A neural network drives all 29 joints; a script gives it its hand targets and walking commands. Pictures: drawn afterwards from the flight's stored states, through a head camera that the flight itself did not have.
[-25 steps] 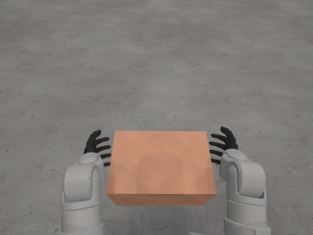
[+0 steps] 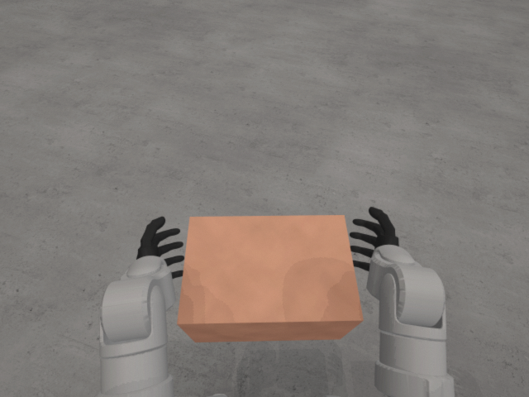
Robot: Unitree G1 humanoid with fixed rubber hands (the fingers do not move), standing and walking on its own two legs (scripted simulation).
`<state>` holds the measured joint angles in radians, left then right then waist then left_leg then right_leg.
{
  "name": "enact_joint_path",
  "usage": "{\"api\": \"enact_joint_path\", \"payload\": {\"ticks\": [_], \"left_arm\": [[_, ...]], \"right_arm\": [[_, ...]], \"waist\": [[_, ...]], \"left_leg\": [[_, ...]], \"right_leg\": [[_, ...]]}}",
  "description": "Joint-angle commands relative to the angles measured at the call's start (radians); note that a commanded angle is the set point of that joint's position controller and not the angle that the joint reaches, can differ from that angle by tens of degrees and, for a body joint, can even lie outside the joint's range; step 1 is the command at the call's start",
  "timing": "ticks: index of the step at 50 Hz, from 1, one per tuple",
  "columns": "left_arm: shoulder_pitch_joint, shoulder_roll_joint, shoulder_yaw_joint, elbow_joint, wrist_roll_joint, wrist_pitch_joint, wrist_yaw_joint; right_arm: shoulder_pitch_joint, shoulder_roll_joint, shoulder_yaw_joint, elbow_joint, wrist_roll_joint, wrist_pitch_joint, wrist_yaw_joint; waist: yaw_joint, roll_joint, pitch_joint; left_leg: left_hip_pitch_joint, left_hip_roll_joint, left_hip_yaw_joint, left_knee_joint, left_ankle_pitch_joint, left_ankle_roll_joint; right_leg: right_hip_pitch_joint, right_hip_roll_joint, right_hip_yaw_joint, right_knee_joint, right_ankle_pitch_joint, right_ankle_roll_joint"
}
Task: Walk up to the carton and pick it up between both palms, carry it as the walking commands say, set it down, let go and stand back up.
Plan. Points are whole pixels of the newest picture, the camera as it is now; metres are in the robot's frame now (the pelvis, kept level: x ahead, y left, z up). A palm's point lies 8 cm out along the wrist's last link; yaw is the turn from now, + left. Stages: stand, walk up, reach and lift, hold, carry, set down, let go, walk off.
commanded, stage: carry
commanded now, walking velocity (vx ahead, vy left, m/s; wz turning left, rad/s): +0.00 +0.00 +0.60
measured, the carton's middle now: (267, 280) +0.30 +0.01 -0.02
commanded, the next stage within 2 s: none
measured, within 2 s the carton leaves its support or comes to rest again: neither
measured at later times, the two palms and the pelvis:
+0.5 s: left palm (28, 370) +0.15 +0.28 +0.06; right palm (292, 278) +0.25 -0.02 +0.07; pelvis -0.07 +0.04 +0.00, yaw +17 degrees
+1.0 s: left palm out of the picture +0.00 +0.36 +0.07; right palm (193, 327) +0.19 +0.10 +0.08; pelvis -0.14 +0.07 +0.00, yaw +35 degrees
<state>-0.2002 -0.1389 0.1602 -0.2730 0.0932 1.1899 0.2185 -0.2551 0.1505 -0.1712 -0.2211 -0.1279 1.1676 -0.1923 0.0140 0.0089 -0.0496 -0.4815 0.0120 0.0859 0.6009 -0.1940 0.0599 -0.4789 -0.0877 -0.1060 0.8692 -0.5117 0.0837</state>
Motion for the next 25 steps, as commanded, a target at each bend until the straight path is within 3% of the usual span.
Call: {"api": "enact_joint_path", "payload": {"ticks": [1,3,4,5,6,7,8,9,10,13,14,16,17,18,19,20,21,22,25], "left_arm": [[-0.583,-0.982,-0.759,-0.092,-0.467,-0.017,-0.411],[-0.544,-0.985,-0.748,-0.066,-0.456,-0.012,-0.413],[-0.536,-0.984,-0.743,-0.057,-0.45,-0.011,-0.415],[-0.509,-0.976,-0.72,-0.029,-0.423,-0.013,-0.418],[-0.483,-0.985,-0.709,-0.004,-0.42,-0.018,-0.422],[-0.524,-0.988,-0.709,-0.02,-0.434,-0.017,-0.423],[-0.555,-0.988,-0.708,-0.041,-0.434,-0.019,-0.421],[-0.567,-0.986,-0.706,-0.044,-0.425,-0.022,-0.418],[-0.572,-0.983,-0.704,-0.049,-0.414,-0.025,-0.414],[-0.536,-0.964,-0.694,-0.047,-0.387,-0.025,-0.398],[-0.519,-0.96,-0.693,-0.038,-0.379,-0.024,-0.394],[-0.499,-0.953,-0.7,-0.028,-0.367,-0.022,-0.389],[-0.491,-0.955,-0.708,-0.027,-0.364,-0.022,-0.387],[-0.498,-0.95,-0.715,-0.025,-0.362,-0.02,-0.386],[-0.54,-0.946,-0.731,-0.053,-0.374,-0.016,-0.392],[-0.552,-0.972,-0.743,-0.049,-0.388,-0.018,-0.398],[-0.572,-0.986,-0.762,-0.064,-0.411,-0.025,-0.403],[-0.598,-0.993,-0.774,-0.077,-0.429,-0.027,-0.407],[-0.631,-0.99,-0.776,-0.111,-0.466,-0.028,-0.412]], "right_arm": [[-0.456,0.926,0.693,-0.073,0.426,0.015,0.395],[-0.448,0.918,0.699,-0.063,0.419,0.019,0.392],[-0.439,0.915,0.701,-0.053,0.414,0.021,0.392],[-0.425,0.924,0.719,-0.044,0.413,0.027,0.394],[-0.472,0.924,0.729,-0.068,0.425,0.03,0.395],[-0.502,0.931,0.728,-0.071,0.435,0.028,0.398],[-0.528,0.941,0.731,-0.073,0.453,0.023,0.404],[-0.535,0.951,0.735,-0.068,0.468,0.022,0.41],[-0.534,0.956,0.738,-0.065,0.478,0.022,0.415],[-0.532,0.939,0.734,-0.053,0.487,0.035,0.417],[-0.521,0.932,0.729,-0.042,0.485,0.04,0.419],[-0.489,0.93,0.725,-0.015,0.479,0.047,0.425],[-0.478,0.936,0.723,-0.009,0.477,0.048,0.429],[-0.46,0.939,0.712,0.002,0.466,0.045,0.434],[-0.435,0.922,0.684,0.029,0.446,0.034,0.432],[-0.455,0.939,0.696,0.002,0.449,0.033,0.433],[-0.47,0.948,0.701,-0.014,0.454,0.026,0.43],[-0.476,0.952,0.7,-0.026,0.453,0.02,0.424],[-0.468,0.962,0.686,-0.051,0.438,0.009,0.403]], "waist": [[-0.04,0.153,-0.386],[-0.021,0.138,-0.394],[-0.02,0.081,-0.401],[-0.02,-0.132,-0.369],[-0.016,-0.342,-0.312],[-0.024,-0.273,-0.252],[-0.026,-0.166,-0.23],[-0.029,-0.128,-0.24],[-0.034,-0.153,-0.262],[-0.017,-0.236,-0.302],[-0.013,-0.237,-0.306],[-0.024,-0.188,-0.322],[-0.026,-0.108,-0.351],[-0.036,0.039,-0.365],[-0.046,0.288,-0.366],[-0.042,0.25,-0.373],[-0.04,0.186,-0.389],[-0.042,0.161,-0.379],[-0.044,0.164,-0.384]], "left_leg": [[0.279,0.235,-0.282,-0.202,0.181,0.085],[0.177,0.196,-0.25,-0.175,0.117,0.045],[0.082,0.165,-0.234,-0.13,0.066,0.007],[-0.06,0.066,-0.146,-0.034,-0.088,-0.056],[-0.128,0.011,-0.027,0.205,-0.212,-0.076],[-0.157,0.036,-0.031,0.373,-0.281,-0.077],[-0.148,0.047,-0.046,0.434,-0.245,-0.083],[-0.129,0.06,-0.039,0.414,-0.205,-0.089],[-0.106,0.063,-0.014,0.35,-0.173,-0.091],[-0.07,0.027,0.069,0.214,-0.222,-0.099],[-0.053,0.023,0.085,0.154,-0.222,-0.097],[0.07,0.019,0.106,-0.078,-0.032,-0.095],[0.201,0.048,0.044,-0.154,0.017,-0.091],[0.37,0.166,-0.143,-0.149,0.303,-0.05],[0.452,0.321,-0.399,-0.115,0.731,0.044],[0.503,0.337,-0.392,-0.11,0.832,0.1],[0.492,0.323,-0.35,-0.105,0.764,0.115],[0.461,0.301,-0.316,-0.123,0.633,0.11],[0.388,0.245,-0.265,-0.168,0.349,0.103]], "right_leg": [[0.078,0.029,0.004,-0.131,0.035,-0.017],[0.263,0.018,-0.016,-0.373,0.152,-0.031],[0.378,-0.055,0.041,-0.463,0.199,-0.042],[0.418,-0.231,0.247,-0.547,0.114,-0.091],[0.317,-0.434,0.359,-0.6,0.205,-0.179],[0.265,-0.474,0.317,-0.569,0.369,-0.218],[0.248,-0.42,0.225,-0.529,0.478,-0.213],[0.251,-0.355,0.113,-0.488,0.511,-0.181],[0.279,-0.304,0.03,-0.439,0.576,-0.152],[0.382,-0.283,-0.008,-0.361,0.702,-0.145],[0.397,-0.292,-0.009,-0.348,0.695,-0.141],[0.376,-0.284,-0.048,-0.285,0.638,-0.081],[0.308,-0.261,-0.078,-0.186,0.6,-0.034],[0.111,-0.214,-0.076,-0.097,0.428,0.028],[-0.086,-0.073,-0.089,0.022,-0.055,0.069],[-0.135,-0.066,-0.028,0.119,-0.181,0.058],[-0.135,-0.064,0.014,0.155,-0.168,0.044],[-0.136,-0.059,0.027,0.155,-0.131,0.035],[-0.082,-0.022,0.034,0.084,-0.026,0.014]]}}
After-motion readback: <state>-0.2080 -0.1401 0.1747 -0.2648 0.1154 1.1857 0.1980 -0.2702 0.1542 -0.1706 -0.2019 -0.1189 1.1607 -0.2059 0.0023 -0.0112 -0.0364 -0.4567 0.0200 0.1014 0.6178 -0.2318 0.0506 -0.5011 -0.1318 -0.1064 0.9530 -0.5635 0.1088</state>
